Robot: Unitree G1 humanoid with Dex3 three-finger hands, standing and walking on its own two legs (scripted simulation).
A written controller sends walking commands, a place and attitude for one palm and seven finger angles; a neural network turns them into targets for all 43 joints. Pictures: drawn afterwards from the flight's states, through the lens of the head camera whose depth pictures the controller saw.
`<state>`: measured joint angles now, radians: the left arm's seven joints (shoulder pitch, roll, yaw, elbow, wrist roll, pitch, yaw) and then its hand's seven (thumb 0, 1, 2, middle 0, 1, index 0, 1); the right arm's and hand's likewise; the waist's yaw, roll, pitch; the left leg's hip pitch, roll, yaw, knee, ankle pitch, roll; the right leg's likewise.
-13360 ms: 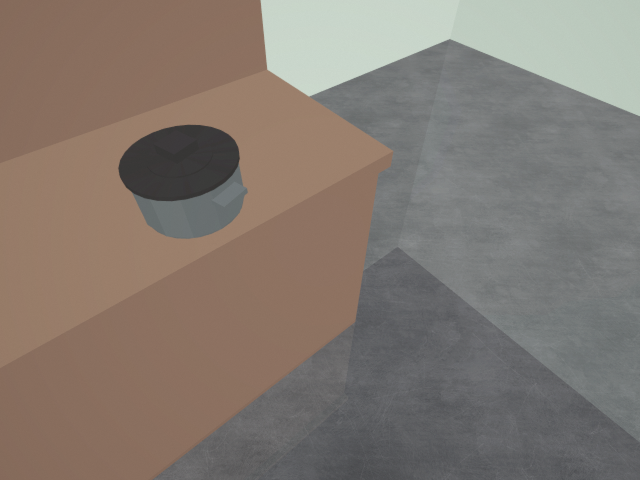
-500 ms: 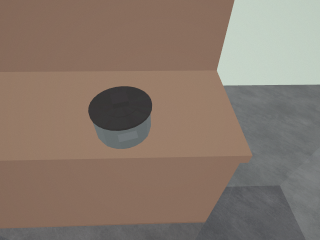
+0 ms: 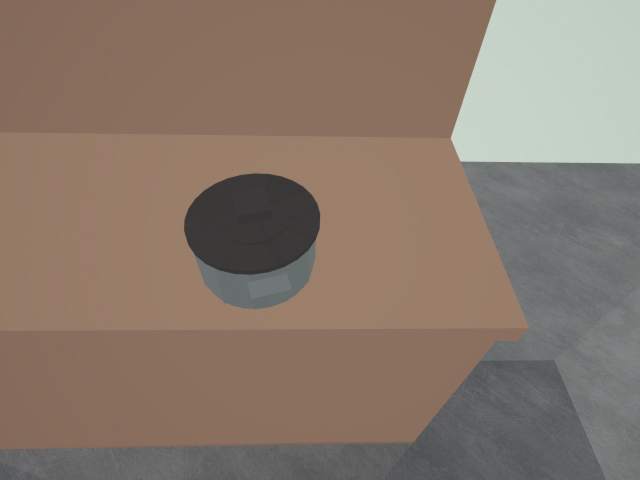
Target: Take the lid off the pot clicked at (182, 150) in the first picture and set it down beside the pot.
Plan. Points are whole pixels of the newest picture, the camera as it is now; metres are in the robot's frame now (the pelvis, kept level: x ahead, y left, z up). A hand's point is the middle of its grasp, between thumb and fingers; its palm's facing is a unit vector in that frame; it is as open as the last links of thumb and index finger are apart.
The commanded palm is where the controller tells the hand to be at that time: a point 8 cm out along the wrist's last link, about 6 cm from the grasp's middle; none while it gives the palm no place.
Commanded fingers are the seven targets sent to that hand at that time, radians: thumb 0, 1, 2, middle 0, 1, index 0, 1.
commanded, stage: come to a stop and stand still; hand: left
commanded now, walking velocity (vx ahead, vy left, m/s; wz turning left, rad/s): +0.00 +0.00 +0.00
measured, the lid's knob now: (251, 205) +0.43 +0.12 +0.11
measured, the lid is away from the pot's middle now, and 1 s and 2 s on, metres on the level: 0.00 0.00 0.00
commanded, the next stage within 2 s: look again from close up in 0.28 s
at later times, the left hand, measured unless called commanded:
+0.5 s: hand out of the picture +0.04 +0.18 -0.18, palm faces +0.02 -0.98 -0.20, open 7.4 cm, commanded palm none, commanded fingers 0.00 0.90 0.90 -0.20 -0.30 -0.20 -0.30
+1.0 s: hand out of the picture +0.02 +0.18 -0.18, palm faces +0.03 -0.98 -0.18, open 7.4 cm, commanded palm none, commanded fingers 0.00 0.90 0.90 -0.20 -0.30 -0.20 -0.30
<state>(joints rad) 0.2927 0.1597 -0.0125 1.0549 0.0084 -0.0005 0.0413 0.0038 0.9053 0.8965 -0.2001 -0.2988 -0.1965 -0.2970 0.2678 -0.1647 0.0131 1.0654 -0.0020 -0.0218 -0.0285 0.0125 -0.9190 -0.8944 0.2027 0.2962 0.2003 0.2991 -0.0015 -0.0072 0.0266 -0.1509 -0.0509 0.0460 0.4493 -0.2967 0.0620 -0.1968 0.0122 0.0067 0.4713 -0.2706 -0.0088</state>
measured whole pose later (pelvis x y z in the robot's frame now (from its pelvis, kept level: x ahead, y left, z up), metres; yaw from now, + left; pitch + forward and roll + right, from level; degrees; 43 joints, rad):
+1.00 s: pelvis +0.02 +0.01 +0.00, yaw +0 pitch +0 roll +0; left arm 0.29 0.16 0.00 1.08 0.01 0.00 0.05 0.00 0.91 0.90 -0.20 -0.30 -0.20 -0.30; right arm 0.28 -0.14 0.01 1.12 0.00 -0.03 -0.04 0.01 -0.91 -0.89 0.20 0.30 0.20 0.30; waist 0.00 -0.02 0.04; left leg -0.09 -0.06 0.04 0.39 -0.30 0.08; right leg -0.13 0.00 0.01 0.42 -0.28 0.01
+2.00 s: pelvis -0.01 -0.04 +0.00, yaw +2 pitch +0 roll -1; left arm 0.32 0.16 0.00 1.04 0.01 0.00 0.05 0.00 0.91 0.90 -0.20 -0.30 -0.20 -0.30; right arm 0.25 -0.15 -0.02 1.09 0.00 0.01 -0.03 0.01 -0.92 -0.89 0.20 0.30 0.20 0.30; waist 0.00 0.01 0.02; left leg -0.21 0.01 -0.01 0.53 -0.31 0.01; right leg -0.20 0.07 -0.06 0.45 -0.25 -0.06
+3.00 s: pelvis +0.01 +0.06 -0.01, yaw +1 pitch -1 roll -1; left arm 0.27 0.16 0.00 1.06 0.01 0.02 0.05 0.00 0.91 0.90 -0.20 -0.30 -0.20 -0.30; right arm 0.29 -0.15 0.01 1.07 -0.01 -0.02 -0.04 0.01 -0.92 -0.89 0.20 0.30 0.20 0.30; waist 0.00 -0.02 0.05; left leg -0.12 -0.12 0.05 0.45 -0.32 0.14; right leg -0.17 -0.07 0.01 0.50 -0.31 0.04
